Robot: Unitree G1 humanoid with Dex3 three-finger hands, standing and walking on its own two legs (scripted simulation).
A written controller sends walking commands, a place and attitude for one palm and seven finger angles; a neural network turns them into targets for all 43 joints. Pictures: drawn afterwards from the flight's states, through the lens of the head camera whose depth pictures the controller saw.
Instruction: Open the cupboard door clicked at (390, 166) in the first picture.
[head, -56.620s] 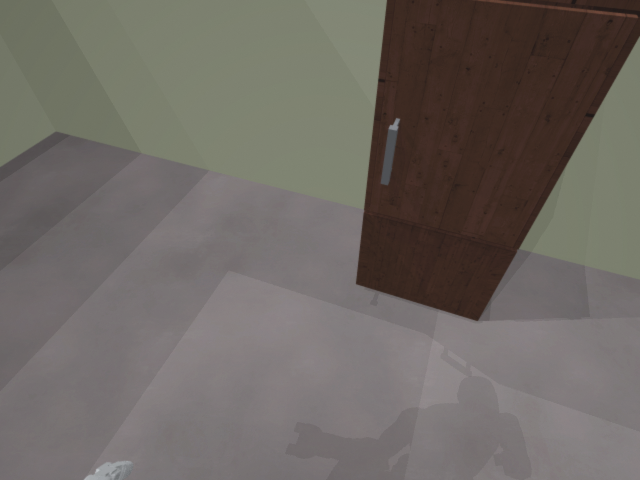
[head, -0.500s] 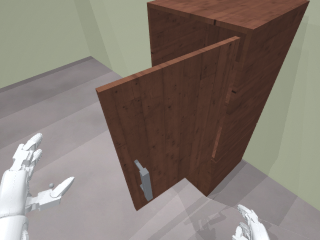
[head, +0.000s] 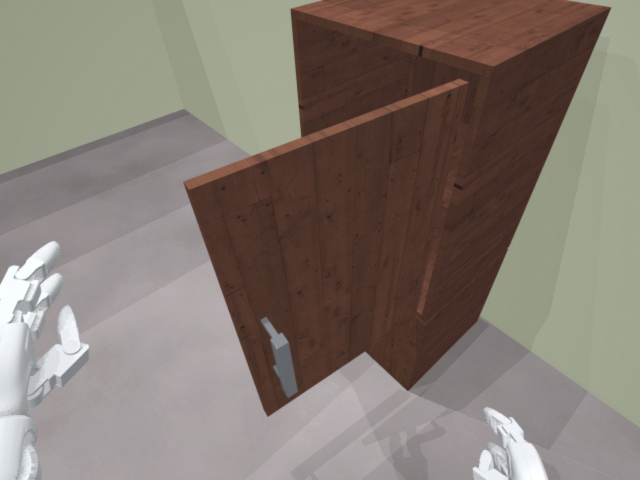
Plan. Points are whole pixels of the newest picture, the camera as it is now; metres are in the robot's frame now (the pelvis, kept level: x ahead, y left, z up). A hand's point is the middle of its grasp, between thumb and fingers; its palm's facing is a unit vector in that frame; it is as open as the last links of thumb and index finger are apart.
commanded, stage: draw the hand back to the body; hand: left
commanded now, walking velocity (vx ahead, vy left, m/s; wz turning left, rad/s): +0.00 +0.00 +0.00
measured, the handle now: (279, 358) +0.33 +0.12 -0.11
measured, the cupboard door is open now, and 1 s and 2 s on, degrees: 83 83 83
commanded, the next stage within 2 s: step back with the hand held close in 0.08 s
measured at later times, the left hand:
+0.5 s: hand (70, 355) +0.18 +0.26 +0.15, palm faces +0.33 -0.79 -0.51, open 7.4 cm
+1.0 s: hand out of the picture +0.06 +0.30 +0.16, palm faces +0.49 -0.71 -0.50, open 7.4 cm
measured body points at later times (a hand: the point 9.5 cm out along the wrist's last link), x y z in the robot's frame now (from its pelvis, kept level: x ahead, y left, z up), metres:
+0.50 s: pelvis -0.03 +0.01 +0.00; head -0.01 -0.01 +0.45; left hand +0.16 +0.30 +0.18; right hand +0.15 -0.24 -0.08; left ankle -0.01 +0.12 -0.74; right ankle -0.03 -0.10 -0.74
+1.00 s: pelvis -0.13 +0.02 -0.02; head -0.10 +0.03 +0.43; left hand +0.02 +0.34 +0.19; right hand +0.06 -0.20 -0.10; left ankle -0.02 +0.13 -0.74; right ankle -0.08 -0.10 -0.74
